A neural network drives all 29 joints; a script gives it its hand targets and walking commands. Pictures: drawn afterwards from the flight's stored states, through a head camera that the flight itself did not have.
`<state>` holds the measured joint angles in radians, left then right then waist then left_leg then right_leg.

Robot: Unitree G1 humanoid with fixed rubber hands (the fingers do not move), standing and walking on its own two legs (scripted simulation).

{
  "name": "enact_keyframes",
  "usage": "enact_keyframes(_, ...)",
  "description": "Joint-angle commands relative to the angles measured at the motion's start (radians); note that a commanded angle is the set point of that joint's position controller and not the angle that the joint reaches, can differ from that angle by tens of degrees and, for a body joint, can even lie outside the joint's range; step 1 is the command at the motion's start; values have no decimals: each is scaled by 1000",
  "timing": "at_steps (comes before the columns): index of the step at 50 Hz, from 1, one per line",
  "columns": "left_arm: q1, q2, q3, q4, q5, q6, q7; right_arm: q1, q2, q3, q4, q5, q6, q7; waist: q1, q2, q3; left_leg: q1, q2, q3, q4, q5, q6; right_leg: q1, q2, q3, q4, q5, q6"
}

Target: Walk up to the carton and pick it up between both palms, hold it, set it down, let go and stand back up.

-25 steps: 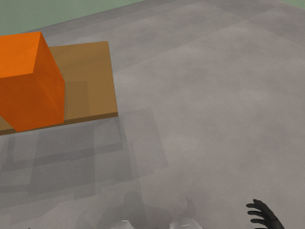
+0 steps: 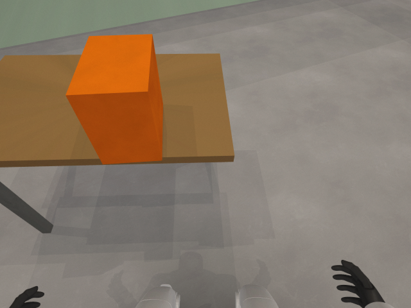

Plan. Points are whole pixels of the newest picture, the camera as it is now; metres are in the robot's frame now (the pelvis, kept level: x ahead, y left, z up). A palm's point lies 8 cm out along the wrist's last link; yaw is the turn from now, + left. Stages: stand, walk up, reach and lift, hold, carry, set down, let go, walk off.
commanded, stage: walk up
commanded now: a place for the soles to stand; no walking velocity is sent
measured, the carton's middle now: (126, 100) +0.62 +0.21 +0.02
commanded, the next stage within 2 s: none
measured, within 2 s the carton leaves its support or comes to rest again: neither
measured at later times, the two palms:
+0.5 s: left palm out of the picture +0.13 +0.50 -0.05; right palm (286, 271) +0.19 -0.17 -0.07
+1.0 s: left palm out of the picture +0.21 +0.56 -0.05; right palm (236, 245) +0.24 -0.07 -0.06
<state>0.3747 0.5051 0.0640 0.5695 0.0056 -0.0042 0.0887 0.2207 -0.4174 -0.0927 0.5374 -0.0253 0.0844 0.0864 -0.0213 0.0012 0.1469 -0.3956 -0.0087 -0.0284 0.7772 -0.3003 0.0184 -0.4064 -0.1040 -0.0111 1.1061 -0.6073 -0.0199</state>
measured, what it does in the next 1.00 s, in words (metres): steps to the left: right foot, then left foot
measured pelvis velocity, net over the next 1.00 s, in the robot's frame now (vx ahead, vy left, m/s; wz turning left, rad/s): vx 0.12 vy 0.24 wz -0.01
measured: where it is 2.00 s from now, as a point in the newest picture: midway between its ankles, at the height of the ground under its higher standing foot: outside the picture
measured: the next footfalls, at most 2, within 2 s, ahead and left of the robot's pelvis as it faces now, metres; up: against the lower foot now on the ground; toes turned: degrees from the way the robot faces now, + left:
right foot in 0.08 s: +0.09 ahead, -0.10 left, +0.00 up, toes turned -4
left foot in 0.38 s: +0.18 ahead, +0.34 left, +0.00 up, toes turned +0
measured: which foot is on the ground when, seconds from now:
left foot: down 0.00-0.10, up 0.12-0.36, down 0.38-1.00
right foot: up 0.00-0.06, down 0.08-0.40, up 0.42-0.58, down 0.60-1.00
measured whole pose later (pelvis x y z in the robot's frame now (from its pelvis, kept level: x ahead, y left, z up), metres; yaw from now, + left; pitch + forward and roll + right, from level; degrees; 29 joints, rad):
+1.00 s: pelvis +0.12 +0.24 +0.02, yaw -1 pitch -3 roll +0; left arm 0.27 0.47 0.02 0.72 -0.01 -0.02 0.02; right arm 0.18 -0.40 -0.01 0.74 0.02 0.02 0.04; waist 0.01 0.00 0.08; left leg -0.27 -0.01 0.00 0.63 -0.30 0.02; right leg -0.22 -0.09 0.03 0.59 -0.32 0.04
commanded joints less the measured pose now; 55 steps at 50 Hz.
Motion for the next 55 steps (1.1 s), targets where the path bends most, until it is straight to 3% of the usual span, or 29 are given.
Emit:
enact_keyframes(1,133,170,44,-50,-5,-34,6,-13,-222,-81,-92,-10,-2,-26,-20,239,-136,67,188,-264,-365,-65,216,16,37,-40,-178,40,-13)
enact_keyframes(2,189,154,45,-23,-9,-39,7,-47,-198,-67,-95,-11,2,-21,7,259,-140,-6,183,-245,-329,-55,208,130,61,-68,-313,154,-16)
enact_keyframes(4,243,165,53,-8,10,-47,10,-37,-159,-38,-97,-11,3,-18,68,105,-126,-205,137,-197,-193,-239,105,364,53,30,-550,240,-49)
enact_keyframes(5,272,255,84,-21,21,-52,16,-43,-115,-26,-108,-15,0,-10,93,-104,-141,-321,31,-74,52,-252,31,396,-181,398,-724,-6,-101)
enact_keyframes(6,184,312,105,-61,30,-50,24,-62,-159,-48,-119,-21,0,-16,108,-138,-30,-369,14,-65,218,-283,8,220,-389,656,-860,-119,-216)
enact_keyframes(8,99,257,88,-81,33,-69,32,-22,-218,-87,-114,-24,11,-9,43,-42,24,-295,34,-165,362,-187,-3,154,-337,525,-773,4,-242)
enact_keyframes(9,86,270,98,-73,39,-76,29,-16,-212,-92,-113,-15,8,-6,25,-71,-14,-271,31,-160,400,-173,-10,166,-308,432,-744,97,-240)
enact_keyframes(13,71,250,99,-94,54,-76,24,3,-170,-85,-111,-19,4,15,28,-192,-47,-234,69,-89,299,-140,-34,187,-227,256,-677,244,-205)
enact_keyframes(17,47,272,106,-115,49,-53,17,-6,-178,-82,-105,-14,-8,18,31,-206,-66,11,86,11,-19,-111,4,76,-169,100,-565,291,-158)
enact_keyframes(19,63,218,80,-101,32,-34,7,152,-199,-96,-24,-10,-23,10,-50,-27,-135,324,-14,111,-143,-43,27,-76,-77,-13,-323,265,-108)
enact_keyframes(20,69,162,52,-118,15,-27,2,194,-278,-109,-28,-12,-33,3,-93,176,-142,372,107,-132,-294,-61,74,-198,-20,-75,-107,158,-49)
enact_keyframes(21,2,141,46,-168,-23,-22,15,171,-344,-111,-53,4,-41,-6,-128,413,-145,256,314,-497,-454,-72,211,-265,125,-46,31,-140,3)
enact_keyframes(22,-28,175,61,-155,-20,-21,25,148,-321,-116,-59,6,-40,-16,-127,222,-126,250,345,-503,-429,-104,296,-257,92,91,113,-113,3)
enact_keyframes(23,11,190,59,-132,-19,-25,21,135,-296,-103,-69,0,-36,-30,-93,169,-136,223,344,-460,-382,-40,305,-228,87,101,134,-60,-5)
enact_keyframes(25,84,174,49,-80,-21,-35,20,40,-276,-90,-71,-3,-23,-43,-23,212,-120,144,287,-291,-336,40,245,-116,24,26,-44,22,-18)
enact_keyframes(27,151,153,48,-13,-4,-36,8,-30,-229,-67,-64,-5,-16,-36,28,198,-102,-34,248,-223,-327,-5,200,122,64,-55,-221,124,-22)
enact_keyframes(29,215,151,50,12,-6,-27,-10,-70,-203,-36,-61,4,-13,-41,94,148,-110,-202,188,-142,-234,-300,115,337,84,-31,-425,240,-34)
enact_keyframes(30,190,175,58,-14,8,-29,-16,-60,-126,-9,-64,12,-22,-40,108,-10,-81,-296,126,-95,-98,-355,50,357,-36,202,-613,115,-60)
enact_keyframes(31,130,253,73,-53,18,-40,-12,-63,-125,-8,-59,22,-29,-45,111,-182,-74,-253,28,-17,115,-264,-15,210,-288,607,-812,-101,-165)
enact_keyframes(32,52,269,78,-68,13,-46,-7,-53,-233,-49,-64,24,-25,-49,81,-80,-9,-186,42,-96,218,-240,1,81,-328,645,-840,-137,-223)
enact_keyframes(35,-24,229,69,-55,21,-67,-19,5,-210,-48,-26,14,-40,-36,28,-143,-44,-117,65,-96,136,-210,9,153,-237,376,-682,224,-215)
enact_keyframes(38,-54,181,40,-64,6,-41,-48,62,-181,-36,34,22,-68,-44,-6,-169,-112,209,24,-13,-264,48,14,34,-98,98,-503,426,-81)
enact_keyframes(39,-30,144,27,-52,-1,-39,-60,57,-225,-48,62,19,-77,-55,5,-40,-120,262,82,-139,-328,102,31,-8,-78,37,-379,439,-36)
enact_keyframes(40,13,117,9,-55,-20,-28,-62,-17,-276,-49,38,28,-78,-60,33,121,-155,142,238,-364,-394,26,118,51,3,0,-344,249,19)
enact_keyframes(41,-7,146,34,-38,-23,-19,-54,-32,-252,-40,33,31,-78,-59,16,112,-113,75,266,-395,-417,-67,166,83,31,2,-339,101,26)
enact_keyframes(43,-28,138,25,-12,-10,-27,-54,-57,-240,-25,49,25,-81,-62,36,49,-84,65,213,-279,-345,122,127,127,18,36,-455,247,1)
enact_keyframes(45,-58,166,24,14,-8,-44,-55,-69,-216,-5,75,40,-85,-55,37,86,-146,96,147,-172,-308,219,56,193,-10,74,-525,384,-20)
enact_keyframes(48,-89,143,16,77,-15,-41,-61,-69,-221,6,123,50,-90,-63,28,87,-188,183,172,-153,-322,382,32,213,-4,53,-535,459,3)
enact_keyframes(55,-132,169,11,187,-12,-29,-61,-145,-204,16,196,59,-80,-64,21,76,-185,205,158,-103,-390,287,38,240,-6,37,-613,465,20)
